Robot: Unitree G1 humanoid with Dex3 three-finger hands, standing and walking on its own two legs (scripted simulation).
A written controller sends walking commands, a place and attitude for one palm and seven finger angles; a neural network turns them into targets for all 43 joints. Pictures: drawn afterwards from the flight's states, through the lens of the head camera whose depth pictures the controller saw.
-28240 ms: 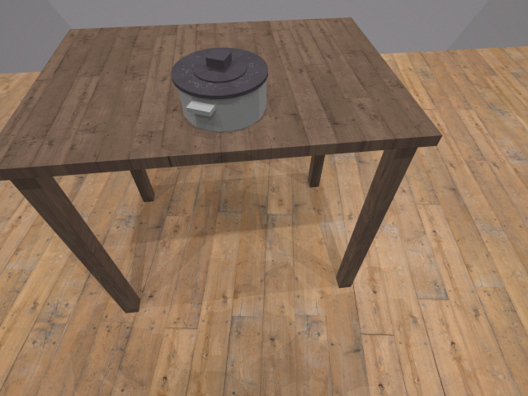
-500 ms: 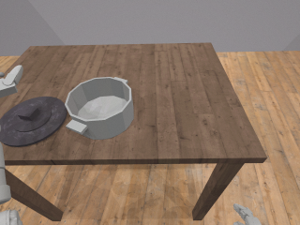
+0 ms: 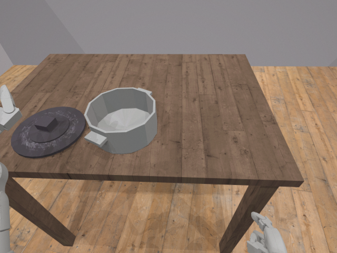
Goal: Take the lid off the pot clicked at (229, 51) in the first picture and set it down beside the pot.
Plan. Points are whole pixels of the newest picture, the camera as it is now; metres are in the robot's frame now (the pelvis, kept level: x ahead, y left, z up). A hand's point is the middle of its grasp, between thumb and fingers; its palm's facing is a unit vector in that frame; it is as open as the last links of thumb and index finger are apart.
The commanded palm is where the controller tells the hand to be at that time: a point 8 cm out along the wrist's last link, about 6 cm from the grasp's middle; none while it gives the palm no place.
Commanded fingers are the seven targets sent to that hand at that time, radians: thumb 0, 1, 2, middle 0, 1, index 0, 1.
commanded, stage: draw the hand back to the body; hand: left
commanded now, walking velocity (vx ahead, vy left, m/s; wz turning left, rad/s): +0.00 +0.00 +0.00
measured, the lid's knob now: (46, 123) +0.41 +0.42 +0.07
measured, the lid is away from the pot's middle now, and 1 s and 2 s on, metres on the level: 0.23 0.23 0.23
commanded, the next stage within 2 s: step back with the hand held close in 0.78 s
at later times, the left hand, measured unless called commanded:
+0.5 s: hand (6, 146) +0.19 +0.27 +0.25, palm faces +0.50 -0.82 -0.30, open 7.4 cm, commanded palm +0.13 +0.30 +0.25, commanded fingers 0.00 0.90 0.90 -0.20 -0.30 -0.20 -0.30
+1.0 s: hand out of the picture +0.16 +0.26 +0.24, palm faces +0.48 -0.80 -0.37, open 7.4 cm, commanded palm +0.11 +0.30 +0.25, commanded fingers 0.00 0.90 0.90 -0.20 -0.30 -0.20 -0.30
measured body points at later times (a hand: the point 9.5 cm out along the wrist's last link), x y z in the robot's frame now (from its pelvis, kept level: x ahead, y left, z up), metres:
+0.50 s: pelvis -0.01 +0.01 +0.00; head -0.03 +0.00 +0.45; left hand +0.16 +0.31 +0.26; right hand +0.19 -0.20 -0.08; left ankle +0.00 +0.14 -0.75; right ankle -0.05 -0.10 -0.75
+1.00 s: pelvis -0.02 +0.02 +0.00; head -0.04 +0.01 +0.45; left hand +0.13 +0.30 +0.26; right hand +0.19 -0.19 -0.08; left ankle +0.00 +0.14 -0.75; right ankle -0.05 -0.10 -0.75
